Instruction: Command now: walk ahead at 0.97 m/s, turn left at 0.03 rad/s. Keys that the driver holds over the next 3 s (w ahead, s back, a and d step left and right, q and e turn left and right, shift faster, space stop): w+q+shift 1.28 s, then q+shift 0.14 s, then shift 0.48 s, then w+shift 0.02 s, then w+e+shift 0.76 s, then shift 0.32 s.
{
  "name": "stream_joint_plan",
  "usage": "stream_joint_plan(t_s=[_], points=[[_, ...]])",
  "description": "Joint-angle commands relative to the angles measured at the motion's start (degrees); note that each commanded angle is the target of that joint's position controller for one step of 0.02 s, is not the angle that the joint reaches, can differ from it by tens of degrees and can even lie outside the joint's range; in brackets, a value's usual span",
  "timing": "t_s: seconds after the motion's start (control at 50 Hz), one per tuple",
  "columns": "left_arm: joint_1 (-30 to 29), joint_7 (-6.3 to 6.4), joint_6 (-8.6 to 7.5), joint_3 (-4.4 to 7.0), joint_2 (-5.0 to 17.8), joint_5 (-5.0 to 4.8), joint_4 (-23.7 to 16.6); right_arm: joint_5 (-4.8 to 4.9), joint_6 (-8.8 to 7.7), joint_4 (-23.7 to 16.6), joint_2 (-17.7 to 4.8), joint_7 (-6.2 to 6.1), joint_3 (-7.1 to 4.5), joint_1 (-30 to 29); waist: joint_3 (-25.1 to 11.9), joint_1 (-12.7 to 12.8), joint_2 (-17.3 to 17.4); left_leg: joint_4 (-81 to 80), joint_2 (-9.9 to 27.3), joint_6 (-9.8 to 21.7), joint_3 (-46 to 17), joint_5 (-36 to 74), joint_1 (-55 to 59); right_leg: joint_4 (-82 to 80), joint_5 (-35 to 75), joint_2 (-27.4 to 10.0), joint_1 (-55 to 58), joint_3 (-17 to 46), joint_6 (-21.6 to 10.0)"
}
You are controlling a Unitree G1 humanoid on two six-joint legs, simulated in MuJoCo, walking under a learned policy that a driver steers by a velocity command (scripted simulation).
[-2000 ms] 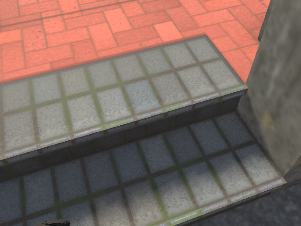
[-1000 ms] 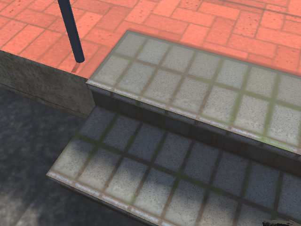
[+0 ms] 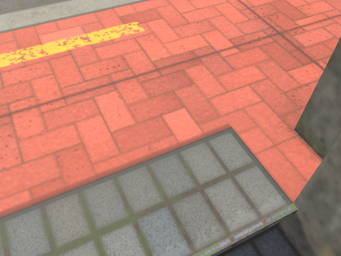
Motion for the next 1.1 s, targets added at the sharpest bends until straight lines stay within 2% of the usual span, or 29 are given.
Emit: stream_joint_plan(t_s=[0.02,0.1,0.16,0.24,0.28,0.32,0.34,0.36,0.38,0.4,0.44,0.48,0.5,0.52,0.56,0.58,0.6,0.62,0.64,0.66,0.68,0.72,0.8,0.84,0.9,0.94,0.96,1.0,1.1], points=[[-6.0,0.82,1.37,-4.46,-9.7,1.66,-12.0,-0.66,-3.16,5.0,2.2,1.44,-0.47,4.6,2.1,3.8,8.5,-42.9,10.0,13.1,-36.3,-2.2,13.2,25.8,-10.2,-4.7,-27.8,-3.4,0.7],[-17.1,1.94,2.83,-5.27,-3.8,0.50,-17.8,0.79,-4.73,6.1,-0.9,2.11,-1.21,5.8,8.3,4.4,1.4,-55.9,4.5,11.9,-19.2,14.6,5.7,-3.0,-9.9,-13.1,-23.6,-10.5,3.2],[-16.5,0.95,2.59,-5.66,-5.9,0.94,-17.4,-0.22,-5.76,5.3,-6.2,0.65,-3.07,9.1,-1.2,2.8,2.9,-56.7,6.8,14.8,-18.1,40.3,16.5,-8.8,-6.6,-14.0,-14.3,-13.2,4.7],[-36.9,0.57,0.32,-6.34,-7.9,0.38,-22.4,-1.60,-3.31,10.0,-6.7,-1.13,-4.76,31.2,0.9,-10.2,3.5,-44.3,10.1,15.2,-23.3,81.2,61.1,-12.2,-36.1,-9.7,-47.7,-17.1,2.7],[-26.4,0.75,-2.31,-6.37,-7.7,-3.46,-22.9,-3.68,-2.46,5.4,-4.5,-1.52,-5.09,15.9,-9.3,1.4,10.0,-24.4,5.1,7.8,-19.8,103.1,45.4,-47.8,-27.0,-8.8,-9.8,-9.4,1.9],[-5.6,2.75,-1.45,-0.97,-0.1,-4.70,-15.2,1.60,-4.13,3.2,-8.8,1.11,-6.96,9.6,-21.2,10.6,3.9,-5.1,1.3,5.2,-22.8,65.3,19.5,-64.2,-0.6,-14.1,39.6,-2.5,2.4],[1.9,3.80,-0.01,0.27,2.0,-2.96,-8.3,2.61,-5.44,-0.6,-6.7,1.45,-6.72,-0.7,-8.6,13.7,-6.2,6.0,-2.8,4.6,-13.5,16.6,-4.1,-70.1,23.8,-16.7,51.3,-8.6,4.9],[13.4,3.48,-0.08,0.71,5.2,0.18,-3.4,3.20,-7.35,-4.8,-2.4,-0.13,-5.51,-6.9,0.6,14.7,-9.8,26.5,-5.6,5.4,-7.3,6.4,-26.1,-66.8,74.6,-22.8,60.8,-5.0,6.8],[21.0,2.91,0.80,1.99,8.9,2.93,1.0,3.99,-7.66,-9.0,-0.4,-1.14,-5.04,-6.5,-10.0,12.5,-15.7,49.6,-7.3,4.5,-2.9,-5.0,-42.8,-49.4,126.7,-35.6,79.2,0.9,3.8],[20.9,3.31,1.62,1.34,4.5,2.93,2.3,3.58,-6.84,-8.5,-1.3,-0.84,-4.85,-9.1,-17.7,14.3,-13.0,61.5,-6.2,4.9,-3.6,-2.6,-46.6,-52.4,108.2,-36.1,77.7,1.4,-1.2],[15.0,1.68,-1.07,-0.82,-3.0,5.08,7.1,2.72,-3.86,-12.9,7.5,-2.64,-0.70,-19.3,-4.2,8.2,-12.4,85.6,-5.5,6.8,-6.3,-12.2,-62.0,-65.8,52.4,-34.3,63.1,2.1,-4.8],[8.9,0.59,-4.20,-2.91,-8.9,0.83,12.9,-0.40,-1.36,-21.3,11.0,-1.29,3.75,-29.2,17.4,-2.4,-6.7,66.9,-0.5,10.2,-8.6,-20.6,-58.1,-81.0,46.5,-30.3,33.1,-13.9,3.2],[-1.8,0.93,-3.45,-3.55,-7.7,-1.11,10.9,-0.43,-0.84,-21.5,7.7,0.25,3.03,-25.4,20.3,-10.6,-3.9,47.9,-0.2,9.4,-2.7,-16.9,-45.0,-88.3,56.9,-25.9,18.2,-24.4,7.6],[-11.0,2.01,-3.51,-2.99,-4.9,-1.54,7.4,-1.74,-0.21,-18.4,3.4,1.13,1.81,-15.2,16.6,-17.6,-3.9,35.2,-5.0,8.1,8.2,-14.0,-17.3,-87.2,81.8,-18.9,0.7,-32.7,10.0],[-7.1,4.18,-7.25,2.40,13.7,-9.94,1.8,-1.82,2.22,-8.0,-9.3,3.07,-2.10,15.7,-14.0,-26.0,0.8,17.5,-12.6,4.1,12.5,19.2,49.3,-68.4,114.4,-23.2,-12.2,-19.0,1.5],[-14.2,4.36,-8.24,5.17,23.0,-9.88,-2.6,-1.94,4.31,-4.5,-15.4,2.35,-5.25,30.1,-24.4,-35.0,0.6,10.0,-13.4,6.6,6.0,18.9,62.3,-40.5,126.2,-25.2,-11.4,-15.2,2.0],[-19.1,2.99,-6.64,5.10,18.2,-7.39,-2.4,0.20,4.38,-4.4,-20.6,3.00,-7.51,24.4,-23.3,-35.2,12.1,-10.6,-9.0,19.3,-16.2,15.4,53.2,14.5,42.9,-9.6,-10.8,-16.8,6.1],[-14.1,-0.13,-5.45,2.66,9.4,-4.90,-11.1,-0.01,4.19,-6.2,-22.4,2.37,-6.42,10.1,-31.5,-19.7,38.2,-31.1,4.6,30.3,-52.4,44.8,56.8,38.3,-10.4,3.9,-18.9,-9.8,9.1],[-13.4,-1.38,-5.27,0.68,4.2,-0.80,-13.9,1.93,3.85,-5.4,-18.2,0.57,-5.70,9.8,-29.0,-12.7,21.3,-36.3,1.3,27.0,-58.1,29.6,56.9,36.0,-8.7,1.9,-22.6,-3.0,5.5],[-13.6,-1.57,-3.85,-1.21,0.9,-0.35,-14.9,2.44,2.73,-0.8,-16.5,-0.63,-5.18,11.5,-18.4,-11.0,10.7,-38.5,1.3,25.6,-56.6,21.3,49.4,33.2,-12.1,0.0,-27.0,-2.6,5.3],[-15.4,-0.58,-2.82,-2.97,-2.8,0.51,-16.2,1.20,1.22,2.5,-13.9,-1.56,-4.58,11.3,-5.2,-7.5,4.4,-38.2,-0.3,23.8,-55.3,24.0,39.9,31.9,-17.8,-1.3,-31.6,-2.1,5.2],[-11.7,1.78,-0.41,-4.83,-4.1,1.60,-16.4,0.11,-1.55,2.9,-11.9,-1.75,-3.68,7.4,3.3,-1.6,-4.3,-35.2,-1.2,21.5,-43.2,36.3,27.3,24.7,-26.1,-4.5,-31.1,-2.4,5.3],[-15.9,3.62,1.49,-4.25,3.9,-0.04,-21.5,1.29,-3.79,1.5,-14.7,-0.35,-3.19,-3.4,8.2,5.3,-4.4,-49.3,-7.4,15.3,-26.2,40.0,-1.7,-32.8,-24.7,-10.1,0.5,-8.3,8.0],[-5.4,3.30,2.82,-4.52,0.2,-4.40,-18.5,1.90,-3.48,2.4,-14.0,-0.37,-3.47,-2.4,-4.2,6.9,4.4,-46.4,-7.2,11.8,-26.3,35.5,-7.0,-47.6,11.5,-9.1,33.6,-8.3,9.9],[17.4,4.19,3.89,-1.05,5.7,-5.51,-9.7,0.01,-4.63,-0.1,-17.1,2.33,-5.32,-7.6,-14.4,20.6,-2.6,-11.4,-9.7,5.0,-19.0,32.5,2.3,-59.3,15.7,-11.7,51.1,-7.4,10.1],[18.6,4.59,2.32,-0.54,5.7,-0.47,-8.3,-0.02,-4.33,-4.0,-7.2,2.76,-2.71,-6.9,-7.3,15.9,-5.3,12.6,-5.8,4.2,-15.7,6.4,-9.1,-55.5,18.6,-22.9,51.2,-0.2,10.7],[11.0,4.33,1.70,-0.86,4.7,1.29,-9.6,1.74,-3.25,-4.6,-5.7,1.83,-2.15,3.8,-9.9,6.1,-9.7,17.8,-3.7,2.1,-10.1,8.3,-12.6,-59.2,28.5,-33.3,48.5,14.4,6.0],[1.0,4.08,1.29,-0.82,0.8,0.20,-11.4,-0.63,-0.39,-3.6,-6.2,2.65,-1.80,4.5,-3.4,1.8,-5.2,20.0,1.6,2.2,-6.4,12.6,-12.7,-73.0,-20.7,-30.7,30.1,21.9,-0.3],[6.5,2.82,-1.07,-1.11,0.5,-2.09,-0.8,-1.02,2.13,-9.1,-5.1,6.47,-1.22,-5.4,6.8,-0.9,-1.9,11.6,5.0,2.8,-5.9,21.3,-13.3,-78.1,8.9,-24.8,19.4,-3.6,5.8]])
Next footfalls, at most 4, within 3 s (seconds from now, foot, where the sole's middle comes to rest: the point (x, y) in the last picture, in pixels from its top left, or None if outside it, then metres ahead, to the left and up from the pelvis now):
0.18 right None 0.30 -0.11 -0.53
0.36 right None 0.27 -0.16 -0.69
0.58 left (139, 180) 0.66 0.11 -0.50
0.92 right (148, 92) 1.10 0.09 -0.50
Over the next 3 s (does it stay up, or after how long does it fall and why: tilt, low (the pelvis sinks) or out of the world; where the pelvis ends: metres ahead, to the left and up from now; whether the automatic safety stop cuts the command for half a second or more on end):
stays up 1.84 1.06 0.26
